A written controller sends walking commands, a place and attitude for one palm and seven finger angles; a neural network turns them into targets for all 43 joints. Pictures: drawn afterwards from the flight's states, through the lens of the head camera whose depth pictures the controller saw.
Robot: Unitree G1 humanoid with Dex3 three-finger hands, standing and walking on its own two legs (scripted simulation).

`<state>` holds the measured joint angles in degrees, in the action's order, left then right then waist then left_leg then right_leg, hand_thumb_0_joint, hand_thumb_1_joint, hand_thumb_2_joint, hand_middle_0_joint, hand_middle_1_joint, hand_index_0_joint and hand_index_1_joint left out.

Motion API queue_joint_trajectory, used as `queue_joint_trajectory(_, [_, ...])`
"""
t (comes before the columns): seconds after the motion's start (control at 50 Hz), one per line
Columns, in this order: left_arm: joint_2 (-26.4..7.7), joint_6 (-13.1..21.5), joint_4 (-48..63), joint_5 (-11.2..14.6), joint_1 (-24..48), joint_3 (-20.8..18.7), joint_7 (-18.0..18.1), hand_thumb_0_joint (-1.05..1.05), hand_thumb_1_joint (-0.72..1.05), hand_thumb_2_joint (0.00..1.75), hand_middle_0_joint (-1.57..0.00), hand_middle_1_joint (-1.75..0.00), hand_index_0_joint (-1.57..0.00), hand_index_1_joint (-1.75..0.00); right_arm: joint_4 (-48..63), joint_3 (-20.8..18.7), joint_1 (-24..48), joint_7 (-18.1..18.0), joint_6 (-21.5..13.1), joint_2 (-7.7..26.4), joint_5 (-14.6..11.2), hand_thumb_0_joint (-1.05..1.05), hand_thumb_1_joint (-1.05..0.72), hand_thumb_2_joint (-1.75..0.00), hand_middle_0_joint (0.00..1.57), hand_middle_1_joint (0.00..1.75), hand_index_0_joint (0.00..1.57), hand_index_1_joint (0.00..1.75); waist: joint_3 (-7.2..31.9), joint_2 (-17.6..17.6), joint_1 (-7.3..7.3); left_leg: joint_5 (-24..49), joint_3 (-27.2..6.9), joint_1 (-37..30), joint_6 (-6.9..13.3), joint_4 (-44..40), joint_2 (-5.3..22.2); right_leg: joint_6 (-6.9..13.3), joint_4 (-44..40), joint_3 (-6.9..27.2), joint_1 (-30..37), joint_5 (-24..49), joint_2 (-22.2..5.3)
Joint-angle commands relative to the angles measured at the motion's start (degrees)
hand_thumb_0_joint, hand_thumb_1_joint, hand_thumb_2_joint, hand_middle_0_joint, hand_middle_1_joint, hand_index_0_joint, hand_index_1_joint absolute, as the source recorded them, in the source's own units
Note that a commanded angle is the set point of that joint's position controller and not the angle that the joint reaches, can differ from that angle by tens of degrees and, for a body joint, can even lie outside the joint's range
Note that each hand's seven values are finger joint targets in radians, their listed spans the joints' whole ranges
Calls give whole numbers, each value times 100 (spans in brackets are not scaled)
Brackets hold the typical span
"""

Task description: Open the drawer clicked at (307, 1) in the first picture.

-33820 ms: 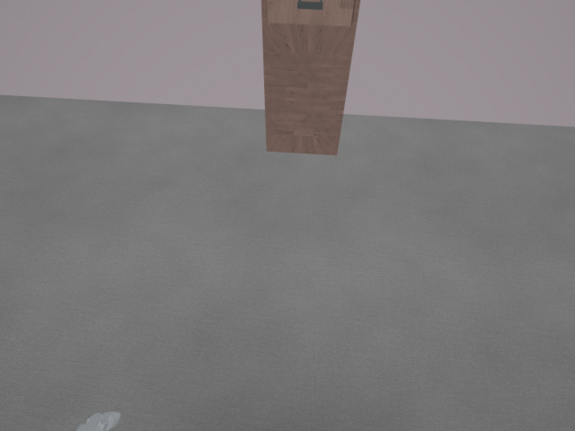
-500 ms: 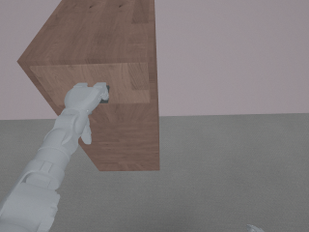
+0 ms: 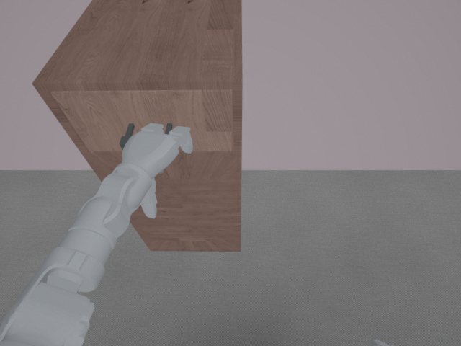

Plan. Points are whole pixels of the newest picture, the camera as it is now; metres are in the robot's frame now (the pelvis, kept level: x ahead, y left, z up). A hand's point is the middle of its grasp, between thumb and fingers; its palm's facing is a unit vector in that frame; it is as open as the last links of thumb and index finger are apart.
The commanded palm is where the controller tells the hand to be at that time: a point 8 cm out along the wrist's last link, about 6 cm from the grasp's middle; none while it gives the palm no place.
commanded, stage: re-aim the fingers above the handle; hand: left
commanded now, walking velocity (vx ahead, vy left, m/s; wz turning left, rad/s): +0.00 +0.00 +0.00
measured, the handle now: (147, 135) +0.52 +0.21 +0.03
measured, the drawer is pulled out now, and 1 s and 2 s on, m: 0.00 0.00 0.00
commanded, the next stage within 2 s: lower the fingers behind the handle in 0.64 s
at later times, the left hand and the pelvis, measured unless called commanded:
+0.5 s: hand (137, 164) +0.41 +0.20 +0.07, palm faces -0.13 -0.01 -0.99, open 13.9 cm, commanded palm +0.43 +0.20 +0.14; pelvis +0.00 -0.01 +0.00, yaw +2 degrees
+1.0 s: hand (121, 162) +0.42 +0.23 +0.06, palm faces -0.11 +0.01 -0.99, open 14.1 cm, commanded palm +0.42 +0.23 +0.12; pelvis +0.00 -0.02 +0.00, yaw +0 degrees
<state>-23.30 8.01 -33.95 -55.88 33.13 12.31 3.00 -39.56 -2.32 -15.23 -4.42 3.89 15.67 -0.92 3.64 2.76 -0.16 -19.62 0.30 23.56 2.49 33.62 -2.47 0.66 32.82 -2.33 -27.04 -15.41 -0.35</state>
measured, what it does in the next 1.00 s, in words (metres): stands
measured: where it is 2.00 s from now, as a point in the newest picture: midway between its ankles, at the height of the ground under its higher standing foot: outside the picture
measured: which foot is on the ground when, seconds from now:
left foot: down 0.00-1.00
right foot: down 0.00-1.00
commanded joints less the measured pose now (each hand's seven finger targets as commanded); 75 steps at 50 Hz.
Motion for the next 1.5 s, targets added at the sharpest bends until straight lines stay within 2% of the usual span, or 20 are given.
queue_joint_trajectory(0.0, [-2571, 36, 1132, -378, 3736, -2243, 1665, 0, -50, 30, -30, -120, -30, -120, 383, -128, -121, 55, -196, 446, 51, 0, -90, -90, 20, 30, 20, 30, 2503, 656, 152, 3396, -243, -884, -525, 5, 37, 267, 248, 43, 774, 1819, 271])
queue_joint_trajectory(0.1, [-2305, -1273, -139, -374, 2969, -1825, 2108, 0, -50, 30, -30, -120, -30, -120, 396, 25, 453, 111, -45, 456, -30, 0, -90, -90, 20, 30, 20, 30, 2533, -121, 356, 2591, 225, -175, -341, -308, 32, 188, 99, 198, 1759, 2300, 163])
queue_joint_trajectory(0.16, [-1887, -2209, -1549, -259, 2039, -1383, 1479, 0, -50, 30, -30, -120, -30, -120, 419, 16, 501, 150, 129, 647, -144, 0, -90, -90, 20, 30, 20, 30, 2303, -761, 298, 2147, 320, 43, -263, -598, 111, 118, -160, 197, 1992, 2092, 149])
queue_joint_trajectory(0.2, [-1582, -2581, -1609, -91, 2221, -790, 692, 0, -50, 30, -30, -120, -30, -120, 560, 6, 477, 92, 260, 829, -237, 0, -90, -90, 20, 30, 20, 30, 2043, -1118, 20, 1769, 357, -2, -139, -723, 98, 28, -408, 163, 1938, 1961, 139])
queue_joint_trajectory(0.26, [-426, -2082, -632, 132, 2769, 273, -381, 0, -50, 30, -30, -120, -30, -120, 809, -77, 409, -67, 154, 917, -261, 0, -90, -90, 20, 30, 20, 30, 1538, -1350, -595, 1535, 164, -431, 60, -573, 112, -20, -612, 72, 1212, 1694, 131])
queue_joint_trajectory(0.34, [-249, -755, 937, 214, 3677, 376, -481, 0, -50, 30, -30, -120, -30, -120, 659, -106, 174, -145, -164, 725, -92, 0, -90, -90, 20, 30, 20, 30, 2039, -45, -633, 2043, -188, -1382, 72, -241, -15, 76, -386, 153, 590, 1463, 162])
queue_joint_trajectory(0.38, [-696, -174, 1655, 251, 4419, -13, -196, 0, -50, 30, -30, -120, -30, -120, 539, -179, -48, -190, -281, 664, -38, 0, -90, -90, 20, 30, 20, 30, 2318, 529, -622, 2595, -337, -1873, -67, -107, 43, 135, -259, 116, 280, 1422, 196])
queue_joint_trajectory(0.46, [-591, 365, 1456, 180, 4504, -177, 465, 0, -50, 30, -30, -120, -30, -120, 252, -282, -432, -96, -376, 571, 35, 0, -90, -90, 20, 30, 20, 30, 2228, 319, -607, 3104, -371, -1771, -327, 151, 104, 181, -66, 45, -100, 1457, 238])
queue_joint_trajectory(0.56, [-2563, -555, -432, -228, 3431, -2204, 1706, 0, -50, 30, -30, -120, -30, -120, 208, -96, -99, 147, -132, 644, 22, 0, -90, -90, 20, 30, 20, 30, 2109, -144, 185, 2175, -116, 45, -316, -147, -56, 238, 129, 100, 994, 1561, 211])
queue_joint_trajectory(0.64, [-2130, -1758, -1259, -590, 2847, -1464, 1797, 0, -50, 30, -30, -120, -30, -120, 433, 46, 343, 206, 52, 570, -37, 0, -90, -90, 20, 30, 20, 30, 2220, -108, 357, 2063, 265, 255, -286, -395, 44, 183, 48, 205, 1549, 1875, 126])
queue_joint_trajectory(0.7, [-2318, -2183, -1360, -458, 2487, -1470, 1135, 0, -50, 30, -30, -120, -30, -120, 695, 16, 399, 142, 240, 683, -116, 0, -90, -90, 20, 30, 20, 30, 2702, -651, 295, 2010, 378, 226, -138, -496, 49, 71, -122, 310, 2343, 2308, 103])
queue_joint_trajectory(0.78, [-1826, -1592, -790, -21, 2532, -972, 28, 0, -50, 30, -30, -120, -30, -120, 911, -70, 237, -133, 171, 853, -198, 0, -90, -90, 20, 30, 20, 30, 2111, -1330, -288, 1623, 273, 130, 98, -472, 59, -79, -386, 309, 2079, 2293, 73])
queue_joint_trajectory(0.82, [-1814, -859, -243, -19, 2592, -1026, -231, 0, -50, 30, -30, -120, -30, -120, 843, -127, 72, -205, 75, 825, -123, 0, -90, -90, 20, 30, 20, 30, 1973, -1054, -333, 1632, 180, -106, 128, -366, 17, -60, -395, 338, 1750, 2195, 92])
queue_joint_trajectory(0.9, [-1771, 280, 995, -123, 3284, -1100, 120, 0, -50, 30, -30, -120, -30, -120, 615, -266, -319, -194, -91, 654, -2, 0, -90, -90, 20, 30, 20, 30, 2258, 454, -360, 2308, 21, -1011, 31, -60, 13, 132, -202, 321, 835, 1928, 205])
queue_joint_trajectory(0.94, [-1581, 490, 586, -219, 2974, -1116, 431, 0, -50, 30, -30, -120, -30, -120, 439, -331, -495, -126, -119, 607, 34, 0, -90, -90, 20, 30, 20, 30, 2044, 351, -383, 2503, -45, -901, -76, 133, 47, 163, -64, 242, 411, 1805, 228])
queue_joint_trajectory(1.0, [-1591, 376, -60, -210, 2881, -1305, 940, 0, -50, 30, -30, -120, -30, -120, 309, -371, -572, 39, -139, 686, -12, 0, -90, -90, 20, 30, 20, 30, 1708, 70, -355, 2003, -79, -390, -119, 148, 55, 193, 14, 172, 109, 1424, 233])
queue_joint_trajectory(1.14, [-2262, -474, -437, -555, 2978, -1859, 1840, 0, -50, 30, -30, -120, -30, -120, 377, -332, -420, 244, -108, 695, 63, 0, -90, -90, 20, 30, 20, 30, 2878, 211, -43, 2693, 62, -103, -161, 245, 33, 181, 374, 214, 934, 2273, 212])
queue_joint_trajectory(1.28, [-1874, -865, -773, -450, 2505, -1479, 1441, 0, -50, 30, -30, -120, -30, -120, 520, -313, -332, 186, -51, 769, -23, 0, -90, -90, 20, 30, 20, 30, 2501, -249, -195, 2459, 95, -102, -58, 87, 104, 110, 145, 188, 1013, 2117, 254])
queue_joint_trajectory(1.34, [-1722, -690, -786, -450, 2682, -1294, 1261, 0, -50, 30, -30, -120, -30, -120, 477, -293, -368, 105, -76, 774, -27, 0, -90, -90, 20, 30, 20, 30, 2065, -448, -330, 1952, 63, -65, -14, -7, 116, 105, 13, 167, 724, 1690, 251])
queue_joint_trajectory(1.48, [-1495, -335, -1023, -493, 2206, -1236, 1220, 0, -50, 30, -30, -120, -30, -120, 476, -299, -526, 125, -109, 731, 10, 0, -90, -90, 20, 30, 20, 30, 1849, -294, -224, 1892, 38, 8, -46, 43, 121, 173, 84, 157, 415, 1414, 262])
